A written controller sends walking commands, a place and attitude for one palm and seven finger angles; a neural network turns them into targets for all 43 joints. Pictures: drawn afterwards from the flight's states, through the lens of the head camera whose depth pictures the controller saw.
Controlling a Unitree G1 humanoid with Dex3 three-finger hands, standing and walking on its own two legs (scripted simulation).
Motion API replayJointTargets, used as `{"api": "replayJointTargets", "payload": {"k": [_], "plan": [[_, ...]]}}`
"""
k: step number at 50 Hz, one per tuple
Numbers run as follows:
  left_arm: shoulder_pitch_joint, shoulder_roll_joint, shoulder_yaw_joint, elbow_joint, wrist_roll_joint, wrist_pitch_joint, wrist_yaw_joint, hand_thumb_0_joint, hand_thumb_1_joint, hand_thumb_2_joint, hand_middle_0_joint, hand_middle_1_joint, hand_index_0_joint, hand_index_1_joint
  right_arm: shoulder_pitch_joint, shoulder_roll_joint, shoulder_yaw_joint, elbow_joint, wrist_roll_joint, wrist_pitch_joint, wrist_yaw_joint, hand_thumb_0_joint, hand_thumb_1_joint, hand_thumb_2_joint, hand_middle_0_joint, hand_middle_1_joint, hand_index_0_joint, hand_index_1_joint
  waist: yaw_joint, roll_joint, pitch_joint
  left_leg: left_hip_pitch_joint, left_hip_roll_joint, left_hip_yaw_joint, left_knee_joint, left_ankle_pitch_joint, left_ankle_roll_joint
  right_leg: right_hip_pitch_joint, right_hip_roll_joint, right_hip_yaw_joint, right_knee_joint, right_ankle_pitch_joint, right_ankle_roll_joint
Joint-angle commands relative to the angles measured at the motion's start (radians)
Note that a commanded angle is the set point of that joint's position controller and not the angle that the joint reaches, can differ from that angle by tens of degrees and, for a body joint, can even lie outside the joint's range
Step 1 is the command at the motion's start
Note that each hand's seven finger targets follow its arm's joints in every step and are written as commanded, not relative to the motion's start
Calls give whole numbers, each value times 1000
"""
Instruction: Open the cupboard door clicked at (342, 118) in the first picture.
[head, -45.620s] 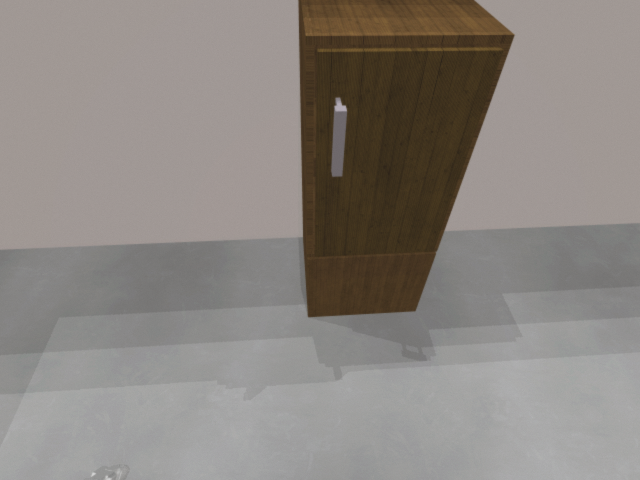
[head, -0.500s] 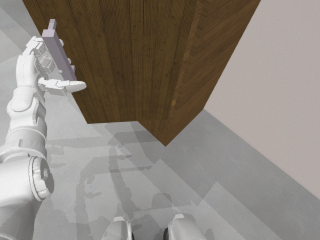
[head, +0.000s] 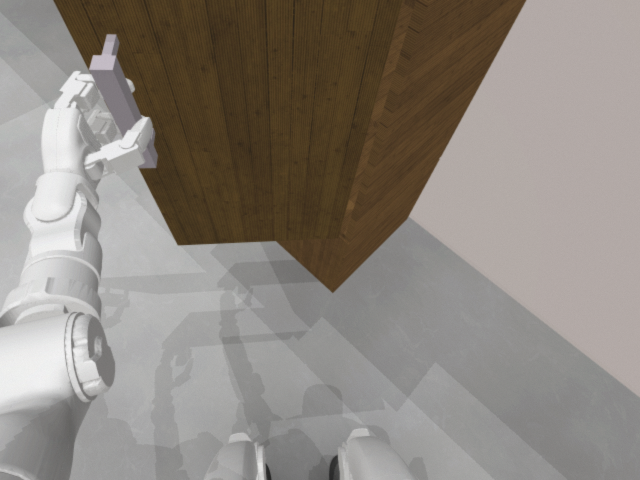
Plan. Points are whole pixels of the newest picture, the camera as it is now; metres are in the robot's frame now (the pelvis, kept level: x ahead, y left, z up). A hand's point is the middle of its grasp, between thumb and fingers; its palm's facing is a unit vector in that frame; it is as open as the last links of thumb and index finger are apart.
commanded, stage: pull the door open along its arc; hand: left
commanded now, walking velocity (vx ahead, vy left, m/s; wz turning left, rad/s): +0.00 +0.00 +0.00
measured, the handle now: (131, 107) +0.56 +0.20 +0.08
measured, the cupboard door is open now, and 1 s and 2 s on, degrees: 49 86 94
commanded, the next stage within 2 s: open thumb and fingers to let go in 1.16 s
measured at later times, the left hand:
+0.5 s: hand (142, 194) +0.43 +0.17 +0.09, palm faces +0.01 -1.00 -0.01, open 7.1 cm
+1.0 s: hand (224, 281) +0.32 +0.08 +0.09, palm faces +0.43 -0.90 +0.02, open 7.2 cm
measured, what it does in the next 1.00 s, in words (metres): stands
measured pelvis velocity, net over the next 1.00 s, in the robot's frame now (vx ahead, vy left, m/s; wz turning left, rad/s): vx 0.02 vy -0.04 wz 0.05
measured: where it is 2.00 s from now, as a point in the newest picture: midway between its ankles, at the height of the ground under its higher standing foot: outside the picture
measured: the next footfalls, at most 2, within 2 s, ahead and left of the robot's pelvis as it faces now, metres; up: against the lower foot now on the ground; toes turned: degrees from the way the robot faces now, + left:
none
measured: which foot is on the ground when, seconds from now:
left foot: down 0.00-1.00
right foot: down 0.00-1.00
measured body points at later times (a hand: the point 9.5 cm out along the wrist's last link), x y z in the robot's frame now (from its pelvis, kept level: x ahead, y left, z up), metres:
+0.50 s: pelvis +0.02 -0.01 +0.02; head +0.09 +0.00 +0.46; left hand +0.42 +0.23 +0.09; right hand +0.07 -0.27 -0.10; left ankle +0.01 +0.09 -0.67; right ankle +0.00 -0.12 -0.67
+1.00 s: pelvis +0.02 -0.04 +0.02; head +0.05 -0.06 +0.47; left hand +0.29 +0.13 +0.09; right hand +0.20 -0.25 -0.08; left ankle +0.01 +0.09 -0.67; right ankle +0.00 -0.12 -0.67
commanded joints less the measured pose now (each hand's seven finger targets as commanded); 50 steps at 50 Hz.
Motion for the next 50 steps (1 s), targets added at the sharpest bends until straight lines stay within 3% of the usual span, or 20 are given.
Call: {"api": "replayJointTargets", "payload": {"k": [1,4,5,8,10,13,16,19,20,23,24,25,27,29,34,36,40,42,44,50], "plan": [[-422,263,44,-201,-13,-66,11,0,900,900,-400,-1350,-400,-1350,161,-187,-66,-46,4,-16,-11,0,-900,-900,200,300,200,300,-3,89,-442,396,-19,-85,-106,397,-14,123,29,8,-87,309,-15],[-459,224,11,-236,-11,-76,10,0,900,900,-400,-1350,-400,-1350,159,-181,-67,-51,4,-18,-11,0,-900,-900,200,300,200,300,-13,119,-451,428,-19,-89,-104,422,-14,109,31,6,-83,319,-18],[-435,238,24,-246,-10,-80,9,0,900,900,-400,-1350,-400,-1350,159,-182,-70,-48,4,-18,-9,0,-900,-900,200,300,200,300,3,146,-475,452,-16,-91,-105,440,-20,107,30,5,-83,320,-20],[-342,207,11,-255,-19,-78,4,0,900,900,-400,-1350,-400,-1350,146,-181,-71,-62,6,-15,-5,0,-900,-900,200,300,200,300,15,111,-467,449,-16,-84,-115,435,-20,128,32,2,-89,323,-20],[-285,201,13,-301,-28,-84,1,0,900,900,-400,-1350,-400,-1350,137,-179,-75,-73,9,-13,-3,0,-900,-900,200,300,200,300,33,134,-495,479,-15,-81,-115,483,-23,143,32,2,-85,351,-22],[-180,177,6,-370,-45,-71,-2,0,900,900,-400,-1350,-400,-1350,121,-174,-79,-96,17,-9,2,0,-900,-900,200,300,200,300,53,93,-503,471,-18,-68,-129,503,-19,208,34,3,-95,395,-20],[-35,135,-4,-447,-76,-54,-5,0,900,900,-400,-1350,-400,-1350,95,-166,-82,-122,28,-7,6,0,-900,-900,200,300,200,300,77,57,-483,437,-24,-47,-149,505,-12,287,31,7,-108,450,-18],[132,102,-9,-566,-99,-44,1,0,900,900,-400,-1350,-400,-1350,67,-157,-85,-155,37,-11,10,0,-900,-900,200,300,200,300,109,76,-465,451,-28,-34,-166,553,-9,337,29,11,-117,496,-22],[202,66,-28,-589,-110,-36,1,0,900,900,-400,-1350,-400,-1350,51,-149,-83,-161,41,-14,13,0,-900,-900,200,300,200,300,112,52,-434,436,-28,-27,-176,540,-9,349,26,9,-124,502,-19],[329,43,-29,-670,-128,-20,11,0,900,900,-400,-1350,-400,-1350,14,-146,-83,-186,48,-18,14,0,-900,-900,200,300,200,300,122,-10,-364,378,-36,-9,-204,457,-4,397,22,15,-142,507,-15],[355,59,-17,-710,-130,-26,16,0,900,900,-400,-1350,-400,-1350,1,-146,-83,-192,48,-22,12,0,-900,-900,200,300,200,300,133,19,-354,378,-38,-7,-207,460,-5,412,19,18,-138,510,-21],[398,16,50,-780,-172,-20,100,0,900,900,-400,-1350,-400,-1350,-27,-117,-83,-199,46,-31,13,0,-900,-900,200,300,200,300,189,13,-368,369,-41,0,-219,467,-13,431,17,10,-143,504,-17],[503,-95,7,-852,-169,-2,215,0,900,900,-400,-1350,-400,-1350,-57,-102,-80,-208,42,-50,23,0,-900,-900,200,300,200,300,191,16,-328,382,-42,2,-234,456,-25,418,15,-4,-149,477,-16],[597,-123,-25,-914,-129,4,291,0,900,900,-400,-1350,-400,-1350,-76,-100,-80,-210,33,-56,31,0,-900,-900,200,300,200,300,192,8,-303,387,-42,1,-231,461,-26,419,13,-5,-144,473,-19],[636,-219,-117,-1022,-12,12,479,0,900,900,-400,-1350,-400,-1350,-127,-79,-79,-214,1,-52,32,0,-900,-900,200,300,200,300,178,-67,-273,378,-44,-5,-229,382,-25,415,-3,5,-143,423,-16],[646,-273,-163,-1059,19,17,534,0,900,900,-400,-1350,-400,-1350,-156,-67,-75,-215,-8,-47,30,0,-900,-900,200,300,200,300,184,-38,-278,384,-47,-3,-230,362,-28,417,-13,10,-144,408,-18],[739,-378,-273,-1128,68,37,608,0,900,900,-400,-1350,-400,-1350,-185,-52,-74,-224,-21,-40,26,0,-900,-900,200,300,200,300,181,-61,-277,401,-49,-1,-226,349,-24,439,-22,21,-164,418,-16],[741,-409,-320,-1170,92,48,637,0,900,900,-400,-1350,-400,-1350,-199,-46,-70,-226,-25,-35,23,0,-900,-900,200,300,200,300,178,-38,-266,412,-50,-4,-229,337,-26,436,-25,23,-167,408,-19],[802,-437,-356,-1191,110,64,662,0,900,900,-400,-1350,-400,-1350,-204,-41,-70,-233,-30,-34,20,0,-900,-900,200,300,200,300,171,-79,-256,415,-50,-6,-227,330,-21,449,-28,28,-184,418,-16],[938,-550,-489,-1294,154,111,744,0,900,900,-400,-1350,-400,-1350,-240,-20,-64,-248,-39,-34,17,0,-900,-900,200,300,200,300,163,-98,-227,423,-54,-13,-233,313,-26,483,-50,46,-209,470,-5]]}}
